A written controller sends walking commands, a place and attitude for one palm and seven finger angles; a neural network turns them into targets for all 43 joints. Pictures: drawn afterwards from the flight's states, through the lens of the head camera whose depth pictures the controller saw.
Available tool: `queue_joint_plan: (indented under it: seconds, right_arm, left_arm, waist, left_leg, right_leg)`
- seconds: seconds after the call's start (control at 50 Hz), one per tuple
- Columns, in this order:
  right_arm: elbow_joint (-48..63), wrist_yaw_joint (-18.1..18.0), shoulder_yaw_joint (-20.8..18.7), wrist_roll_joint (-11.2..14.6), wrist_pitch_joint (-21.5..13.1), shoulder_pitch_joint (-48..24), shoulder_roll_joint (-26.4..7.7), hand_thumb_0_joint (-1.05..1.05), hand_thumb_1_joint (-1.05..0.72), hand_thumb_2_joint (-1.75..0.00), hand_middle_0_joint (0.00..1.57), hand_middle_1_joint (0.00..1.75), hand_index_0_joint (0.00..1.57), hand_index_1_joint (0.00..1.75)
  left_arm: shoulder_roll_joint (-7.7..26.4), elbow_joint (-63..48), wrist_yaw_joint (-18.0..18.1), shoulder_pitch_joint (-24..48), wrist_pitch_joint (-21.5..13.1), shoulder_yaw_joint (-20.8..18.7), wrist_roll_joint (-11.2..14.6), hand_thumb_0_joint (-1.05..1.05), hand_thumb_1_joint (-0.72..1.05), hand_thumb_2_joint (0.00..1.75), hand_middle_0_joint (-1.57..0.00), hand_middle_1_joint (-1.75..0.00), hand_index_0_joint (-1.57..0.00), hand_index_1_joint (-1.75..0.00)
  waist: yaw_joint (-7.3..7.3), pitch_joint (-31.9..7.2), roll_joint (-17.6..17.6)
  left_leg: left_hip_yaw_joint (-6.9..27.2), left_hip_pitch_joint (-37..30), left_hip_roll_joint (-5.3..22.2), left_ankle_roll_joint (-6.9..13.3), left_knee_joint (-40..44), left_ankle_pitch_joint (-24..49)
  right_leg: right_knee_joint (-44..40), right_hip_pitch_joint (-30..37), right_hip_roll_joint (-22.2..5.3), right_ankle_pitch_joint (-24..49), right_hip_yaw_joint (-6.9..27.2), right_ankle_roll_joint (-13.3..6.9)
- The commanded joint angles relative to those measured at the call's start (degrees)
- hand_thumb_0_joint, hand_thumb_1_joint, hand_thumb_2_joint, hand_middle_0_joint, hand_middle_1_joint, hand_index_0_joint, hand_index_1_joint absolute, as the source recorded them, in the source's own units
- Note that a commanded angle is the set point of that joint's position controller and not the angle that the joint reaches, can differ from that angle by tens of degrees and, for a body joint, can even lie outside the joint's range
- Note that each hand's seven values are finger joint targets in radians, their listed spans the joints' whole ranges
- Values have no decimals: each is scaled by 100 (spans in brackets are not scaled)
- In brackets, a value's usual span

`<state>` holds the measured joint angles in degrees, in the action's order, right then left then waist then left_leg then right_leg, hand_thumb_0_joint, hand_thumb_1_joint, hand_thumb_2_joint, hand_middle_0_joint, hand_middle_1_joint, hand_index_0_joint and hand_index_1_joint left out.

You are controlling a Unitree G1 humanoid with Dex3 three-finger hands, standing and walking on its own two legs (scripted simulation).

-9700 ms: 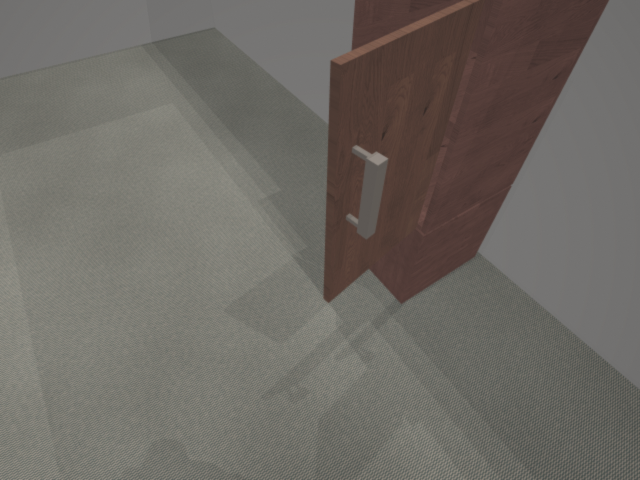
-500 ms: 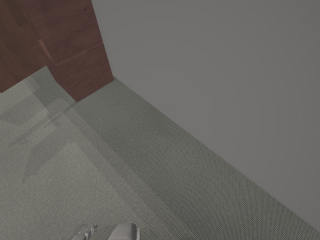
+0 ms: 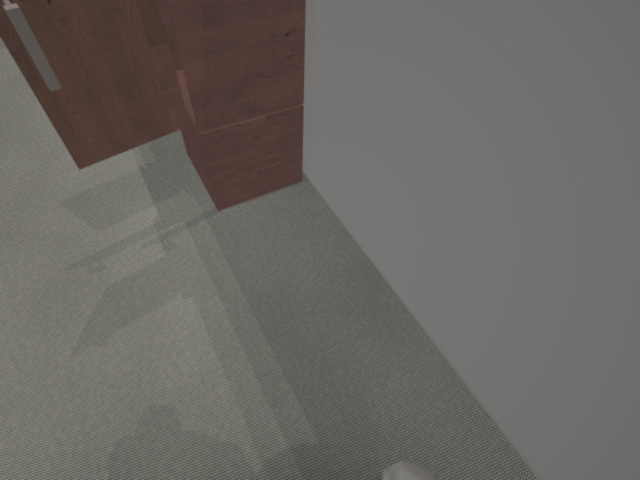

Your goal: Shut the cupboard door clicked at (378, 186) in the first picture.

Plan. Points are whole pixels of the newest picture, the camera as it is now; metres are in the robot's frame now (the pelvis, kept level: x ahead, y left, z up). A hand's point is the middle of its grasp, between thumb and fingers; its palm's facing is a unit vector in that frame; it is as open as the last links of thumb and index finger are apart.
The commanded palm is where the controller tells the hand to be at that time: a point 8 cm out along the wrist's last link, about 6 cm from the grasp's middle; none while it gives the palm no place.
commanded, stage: walk to a spot facing it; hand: left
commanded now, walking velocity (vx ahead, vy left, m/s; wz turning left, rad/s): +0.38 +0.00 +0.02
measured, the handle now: (31, 46) +0.88 +0.74 +0.01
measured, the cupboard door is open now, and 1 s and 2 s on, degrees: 100 100 100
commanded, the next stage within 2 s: turn to face it in 0.76 s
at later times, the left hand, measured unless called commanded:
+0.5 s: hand (282, 331) +0.35 +0.10 -0.15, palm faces -0.01 -0.98 -0.18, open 7.3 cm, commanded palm none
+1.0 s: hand (240, 338) +0.35 +0.17 -0.19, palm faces +0.34 -0.93 -0.17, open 7.3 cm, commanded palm none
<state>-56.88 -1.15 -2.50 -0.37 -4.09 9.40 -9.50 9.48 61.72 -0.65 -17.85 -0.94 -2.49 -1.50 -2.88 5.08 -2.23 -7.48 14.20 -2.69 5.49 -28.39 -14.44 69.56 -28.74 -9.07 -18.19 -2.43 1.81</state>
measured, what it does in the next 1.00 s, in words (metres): walks ahead, turning left: right foot, then left foot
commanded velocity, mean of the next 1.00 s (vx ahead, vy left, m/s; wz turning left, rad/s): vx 0.28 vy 0.00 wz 0.33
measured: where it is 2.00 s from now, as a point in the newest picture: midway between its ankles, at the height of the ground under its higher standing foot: (331, 358)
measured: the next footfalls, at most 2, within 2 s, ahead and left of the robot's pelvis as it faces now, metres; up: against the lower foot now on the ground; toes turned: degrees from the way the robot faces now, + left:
right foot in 0.36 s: +0.30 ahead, -0.15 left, +0.00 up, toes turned -6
left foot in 0.88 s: +0.51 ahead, +0.09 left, +0.00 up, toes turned +20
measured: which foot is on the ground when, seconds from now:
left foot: down 0.00-0.36, up 0.38-0.86, down 0.88-1.00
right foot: up 0.00-0.34, down 0.36-0.86, up 0.88-1.00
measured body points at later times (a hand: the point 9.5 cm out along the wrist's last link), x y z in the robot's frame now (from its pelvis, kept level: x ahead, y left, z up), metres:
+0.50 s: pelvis +0.23 -0.07 +0.00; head +0.27 -0.08 +0.45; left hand +0.35 +0.15 -0.13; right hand +0.14 -0.28 -0.16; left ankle +0.13 +0.06 -0.64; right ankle +0.26 -0.15 -0.73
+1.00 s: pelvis +0.43 +0.01 -0.01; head +0.47 +0.05 +0.43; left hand +0.33 +0.22 -0.18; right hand +0.63 -0.20 -0.13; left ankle +0.47 +0.08 -0.73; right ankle +0.38 -0.16 -0.63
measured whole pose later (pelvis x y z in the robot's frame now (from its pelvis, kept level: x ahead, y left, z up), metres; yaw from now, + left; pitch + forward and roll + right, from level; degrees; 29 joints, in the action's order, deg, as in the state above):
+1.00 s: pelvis +0.43 +0.01 -0.01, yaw +16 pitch +0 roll -1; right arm -53.8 -0.5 -1.9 -0.9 -2.9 5.3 -13.0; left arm 11.5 61.5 0.1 -18.0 0.1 -2.6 -0.9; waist -2.3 6.2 -2.2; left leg -5.9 22.4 -2.1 5.8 -35.7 -13.8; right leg 73.8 -24.6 -6.8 -24.6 -3.4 3.0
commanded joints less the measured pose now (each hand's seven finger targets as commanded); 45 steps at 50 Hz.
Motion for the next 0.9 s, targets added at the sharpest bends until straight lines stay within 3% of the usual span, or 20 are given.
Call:
queue_joint_plan:
  seconds: [0.0,0.12,0.24,0.28,0.3,0.32,0.34,0.36,0.38,0.4,0.42,0.48,0.54,0.72,0.76,0.8,0.82,0.84,0.86,0.88]
  right_arm:
    - [-119,-7,-127,-39,-77,977,-634,0,-90,-90,20,30,20,30]
    - [-375,-20,-54,-64,-95,1551,-696,0,-90,-90,20,30,20,30]
    - [-679,-48,-30,-139,-55,2145,-774,0,-90,-90,20,30,20,30]
    - [-768,-50,-26,-133,-29,2148,-813,0,-90,-90,20,30,20,30]
    - [-783,-57,-24,-106,-22,2074,-839,0,-90,-90,20,30,20,30]
    - [-738,-34,-40,-42,-47,1878,-831,0,-90,-90,20,30,20,30]
    - [-587,6,-33,41,-84,1913,-612,0,-90,-90,20,30,20,30]
    - [-512,-20,-49,69,-55,1939,-561,0,-90,-90,20,30,20,30]
    - [-421,8,-96,53,-9,1398,-637,0,-90,-90,20,30,20,30]
    - [-338,38,-107,16,50,1038,-438,0,-90,-90,20,30,20,30]
    - [-362,69,-89,-41,135,1025,-265,0,-90,-90,20,30,20,30]
    - [-580,153,-86,-103,306,1550,-4,0,-90,-90,20,30,20,30]
    - [-411,199,-129,-127,338,1164,76,0,-90,-90,20,30,20,30]
    - [288,393,-41,-94,287,-693,-232,0,-90,-90,20,30,20,30]
    - [339,376,-38,-106,273,-689,-353,0,-90,-90,20,30,20,30]
    - [250,308,-78,-135,249,10,-578,0,-90,-90,20,30,20,30]
    - [84,265,-151,-171,236,765,-844,0,-90,-90,20,30,20,30]
    - [-12,175,-307,-251,203,1524,-1515,0,-90,-90,20,30,20,30]
    - [-52,90,-389,-136,217,1760,-2035,0,-90,-90,20,30,20,30]
    - [42,53,-359,-52,232,1565,-1962,0,-90,-90,20,30,20,30]
  left_arm:
    - [225,-398,-37,43,-28,-92,-37,0,90,90,-20,-30,-20,-30]
    - [307,-781,-124,1261,-34,-42,10,0,90,90,-20,-30,-20,-30]
    - [376,-1116,-149,2083,-114,19,35,0,90,90,-20,-30,-20,-30]
    - [495,-1077,-120,1780,-160,-7,39,0,90,90,-20,-30,-20,-30]
    - [573,-890,-106,1125,-200,-47,32,0,90,90,-20,-30,-20,-30]
    - [832,-596,-68,110,-262,-149,18,0,90,90,-20,-30,-20,-30]
    - [1383,-297,22,-946,-320,-314,-20,0,90,90,-20,-30,-20,-30]
    - [1614,-166,36,-1158,-296,-333,69,0,90,90,-20,-30,-20,-30]
    - [1385,-295,80,-708,-244,-295,108,0,90,90,-20,-30,-20,-30]
    - [1093,-407,109,-214,-241,-219,103,0,90,90,-20,-30,-20,-30]
    - [789,-467,112,107,-286,-135,97,0,90,90,-20,-30,-20,-30]
    - [402,-383,108,239,-424,-26,52,0,90,90,-20,-30,-20,-30]
    - [197,-353,122,22,-542,-95,29,0,90,90,-20,-30,-20,-30]
    - [724,-33,148,-436,-485,-29,15,0,90,90,-20,-30,-20,-30]
    - [905,-26,146,-451,-452,-60,16,0,90,90,-20,-30,-20,-30]
    - [1113,-95,125,-313,-410,-109,34,0,90,90,-20,-30,-20,-30]
    - [1205,-181,94,-206,-381,-111,77,0,90,90,-20,-30,-20,-30]
    - [927,-401,31,-326,-346,-102,134,0,90,90,-20,-30,-20,-30]
    - [679,-681,20,-56,-374,-26,156,0,90,90,-20,-30,-20,-30]
    - [824,-910,98,377,-297,-60,133,0,90,90,-20,-30,-20,-30]
  waist:
    - [249,-195,593]
    - [434,65,607]
    - [676,100,709]
    - [466,-29,652]
    - [158,-350,510]
    - [-309,-876,335]
    - [-598,-1716,-767]
    - [-476,-2044,-1182]
    - [-439,-1471,-767]
    - [-196,-664,-300]
    - [61,-297,-216]
    - [454,-254,-735]
    - [474,-194,-428]
    - [174,160,-494]
    - [264,66,-473]
    - [664,-355,-409]
    - [1040,-849,-266]
    - [1269,-1671,824]
    - [1198,-1906,1351]
    - [1036,-1630,219]
  left_leg:
    - [1269,-457,1628,469,1851,1346]
    - [1056,-973,1602,466,1892,1938]
    - [1017,-1587,1680,387,1394,3082]
    - [972,-1479,1679,306,828,3952]
    - [890,-1303,1487,171,122,4330]
    - [748,-431,1245,-17,-1009,4000]
    - [262,1182,533,-297,-2785,1601]
    - [466,1854,112,-424,-4478,-1886]
    - [907,2096,485,-330,-4916,-1555]
    - [1007,2303,752,-341,-4848,-994]
    - [1023,2074,900,-390,-4553,-524]
    - [801,1684,943,-528,-3840,83]
    - [659,2046,993,-650,-3256,385]
    - [133,2144,708,-451,-1381,368]
    - [-104,1698,485,-330,-1120,54]
    - [-416,460,39,-141,-720,-91]
    - [-251,-904,54,-12,-288,376]
    - [1839,-2464,1532,576,-61,1446]
    - [3656,-2864,2771,1285,414,3316]
    - [3663,-2126,2943,1337,493,3425]
  right_leg:
    - [-501,-613,-86,748,113,110]
    - [-1919,-809,73,1281,-47,49]
    - [-3104,-347,428,824,-284,-242]
    - [-3513,512,654,540,-430,-377]
    - [-3876,1462,822,775,-529,-442]
    - [-3987,3149,589,1176,-211,-596]
    - [-4171,4995,-967,1893,1558,-1080]
    - [-4767,4996,-1996,2374,2878,-1582]
    - [-5075,4137,-1872,1832,2623,-1497]
    - [-5282,3184,-1594,1363,1940,-1297]
    - [-5523,2365,-1289,1211,1281,-1013]
    - [-5861,1775,-770,1288,110,-692]
    - [-5922,2011,-786,1964,-258,-778]
    - [-5562,3101,-1005,3519,-818,-705]
    - [-5099,3233,-1075,4462,-987,-683]
    - [-3867,2984,-989,5482,-1281,-557]
    - [-2541,2274,-864,5052,-1366,-368]
    - [-631,747,-62,2223,-1408,-6]
    - [816,-473,485,-1425,-639,32]
    - [1305,-644,359,-1329,13,16]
